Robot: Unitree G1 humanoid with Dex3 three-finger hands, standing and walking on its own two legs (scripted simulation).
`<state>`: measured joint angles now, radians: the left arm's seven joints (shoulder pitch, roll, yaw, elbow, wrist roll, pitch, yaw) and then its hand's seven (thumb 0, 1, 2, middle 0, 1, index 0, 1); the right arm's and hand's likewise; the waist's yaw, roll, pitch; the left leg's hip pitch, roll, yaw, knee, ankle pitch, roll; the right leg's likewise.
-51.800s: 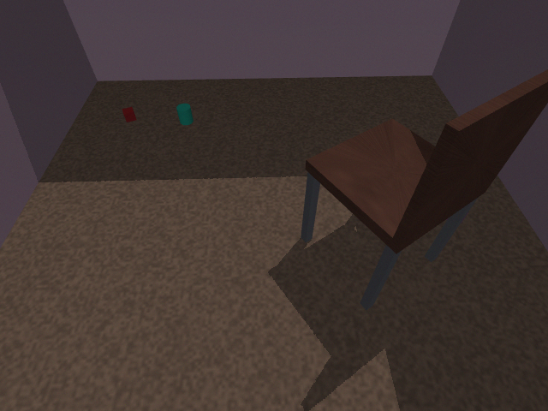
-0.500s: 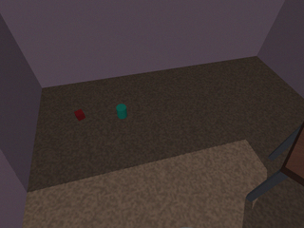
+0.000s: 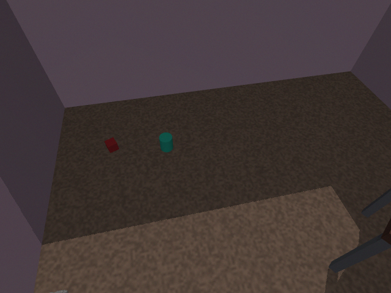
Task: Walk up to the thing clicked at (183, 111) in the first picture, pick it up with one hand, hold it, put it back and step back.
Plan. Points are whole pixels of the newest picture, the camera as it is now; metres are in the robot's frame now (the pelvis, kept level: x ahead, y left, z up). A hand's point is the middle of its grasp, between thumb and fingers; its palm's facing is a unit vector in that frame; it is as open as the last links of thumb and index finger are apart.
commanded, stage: step back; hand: left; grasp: from above
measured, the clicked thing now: (166, 142) +1.05 +0.20 -0.71
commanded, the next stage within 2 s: stand in 0.10 s
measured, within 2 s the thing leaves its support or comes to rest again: neither
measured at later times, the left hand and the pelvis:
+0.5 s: hand out of the picture +0.09 +0.24 -0.14, palm faces -0.02 -0.94 -0.33, open 7.4 cm; pelvis +0.00 +0.00 +0.02, yaw +0 degrees
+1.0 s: hand out of the picture +0.06 +0.24 -0.14, palm faces -0.04 -0.94 -0.34, open 7.4 cm; pelvis -0.01 -0.02 +0.02, yaw -1 degrees
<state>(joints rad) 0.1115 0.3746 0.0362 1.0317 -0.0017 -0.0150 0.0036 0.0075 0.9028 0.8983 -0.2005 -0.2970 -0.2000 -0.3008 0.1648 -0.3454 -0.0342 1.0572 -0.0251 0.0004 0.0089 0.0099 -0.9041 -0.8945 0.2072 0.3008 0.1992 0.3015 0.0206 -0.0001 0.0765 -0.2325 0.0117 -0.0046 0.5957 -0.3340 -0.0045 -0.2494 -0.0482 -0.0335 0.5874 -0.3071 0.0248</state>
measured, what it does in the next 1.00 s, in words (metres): stands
